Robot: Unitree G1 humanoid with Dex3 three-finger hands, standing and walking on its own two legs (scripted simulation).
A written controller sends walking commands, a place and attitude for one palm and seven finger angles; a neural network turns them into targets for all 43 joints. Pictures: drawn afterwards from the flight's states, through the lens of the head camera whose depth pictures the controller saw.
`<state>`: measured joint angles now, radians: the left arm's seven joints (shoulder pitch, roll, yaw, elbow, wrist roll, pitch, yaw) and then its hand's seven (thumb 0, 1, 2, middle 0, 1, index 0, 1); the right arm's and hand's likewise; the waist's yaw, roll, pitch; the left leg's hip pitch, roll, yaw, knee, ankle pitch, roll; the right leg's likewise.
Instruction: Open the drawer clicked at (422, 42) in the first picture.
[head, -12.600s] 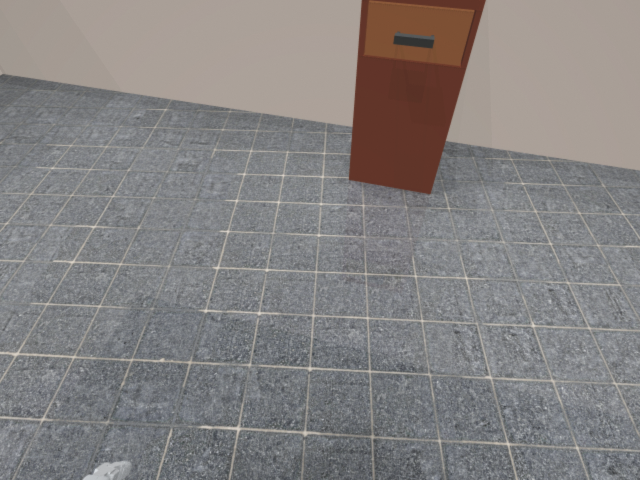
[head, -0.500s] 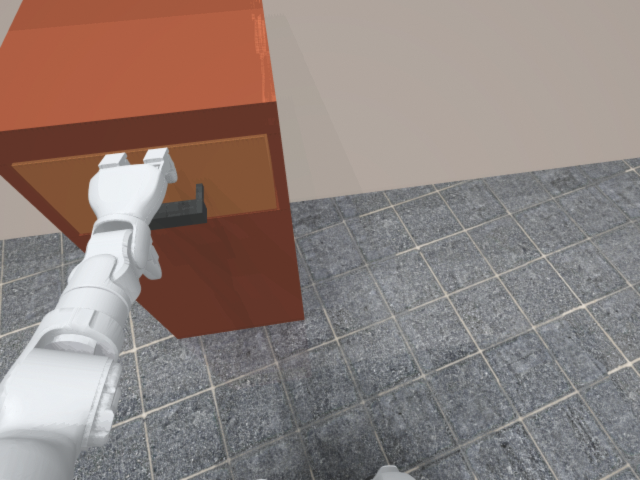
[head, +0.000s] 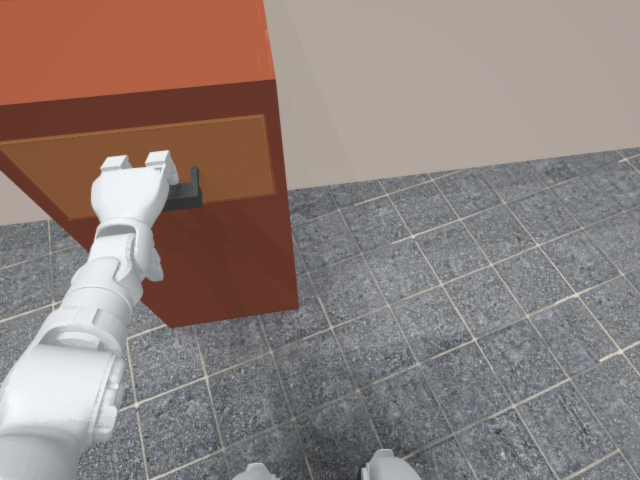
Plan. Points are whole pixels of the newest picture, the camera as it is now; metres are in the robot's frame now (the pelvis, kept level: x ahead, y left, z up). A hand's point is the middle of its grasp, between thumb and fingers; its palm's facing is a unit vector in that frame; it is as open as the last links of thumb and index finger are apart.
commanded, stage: lower the fingers behind the handle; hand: left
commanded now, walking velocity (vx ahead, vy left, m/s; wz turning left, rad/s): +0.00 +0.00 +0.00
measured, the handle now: (155, 188) +0.54 +0.24 -0.02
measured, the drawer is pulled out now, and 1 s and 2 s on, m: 0.00 0.00 0.00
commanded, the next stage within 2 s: close the thumb around the handle in 1.02 s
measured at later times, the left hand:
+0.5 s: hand (162, 225) +0.48 +0.22 -0.04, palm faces -0.08 -0.03 -1.00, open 13.9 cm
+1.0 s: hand (159, 223) +0.48 +0.23 -0.04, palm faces -0.08 -0.03 -1.00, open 13.8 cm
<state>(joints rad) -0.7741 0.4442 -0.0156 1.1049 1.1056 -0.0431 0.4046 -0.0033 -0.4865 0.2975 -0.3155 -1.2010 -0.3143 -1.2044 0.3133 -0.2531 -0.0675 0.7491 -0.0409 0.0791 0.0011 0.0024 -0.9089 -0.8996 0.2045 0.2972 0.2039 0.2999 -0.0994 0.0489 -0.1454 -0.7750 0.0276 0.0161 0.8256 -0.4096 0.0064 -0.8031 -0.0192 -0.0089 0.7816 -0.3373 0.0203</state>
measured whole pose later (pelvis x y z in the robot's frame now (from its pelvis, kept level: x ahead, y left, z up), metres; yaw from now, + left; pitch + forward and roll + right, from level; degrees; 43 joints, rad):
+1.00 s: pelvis +0.00 +0.01 -0.03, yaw -1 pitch +26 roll -2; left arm -0.82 0.48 0.01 1.12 1.10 -0.05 0.41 0.00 -0.49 0.30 -0.29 -1.20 -0.31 -1.20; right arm 0.33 -0.26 -0.05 0.74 -0.06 0.06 0.01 0.00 -0.91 -0.90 0.20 0.30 0.20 0.30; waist -0.12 0.06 -0.17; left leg -0.98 0.04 0.01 1.01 -0.49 0.01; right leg -1.00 -0.01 -0.01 0.94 -0.40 0.03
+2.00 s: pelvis +0.00 +0.01 -0.02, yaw -1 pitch +25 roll -2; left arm -0.76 0.46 0.01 1.07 1.10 -0.02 0.44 0.00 0.64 0.75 -0.32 -1.35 -0.36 -1.35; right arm 0.33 -0.25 -0.06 0.75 -0.06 0.08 0.02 0.00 -0.91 -0.90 0.20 0.30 0.20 0.30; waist -0.12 0.06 -0.17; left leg -0.94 0.04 0.02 0.98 -0.49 0.02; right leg -0.96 -0.01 0.00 0.91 -0.39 0.04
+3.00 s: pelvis +0.02 +0.00 +0.00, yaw -1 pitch +17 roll -1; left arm -0.19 0.29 -0.10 0.58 1.10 0.08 0.51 0.01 0.64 0.77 -0.29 -1.35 -0.37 -1.35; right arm 0.21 -0.23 -0.06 0.69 -0.04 0.07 -0.01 0.01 -0.91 -0.90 0.20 0.30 0.20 0.30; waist -0.02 0.05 -0.15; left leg -0.68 0.03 0.03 0.85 -0.47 0.01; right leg -0.71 -0.01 0.01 0.81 -0.39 0.02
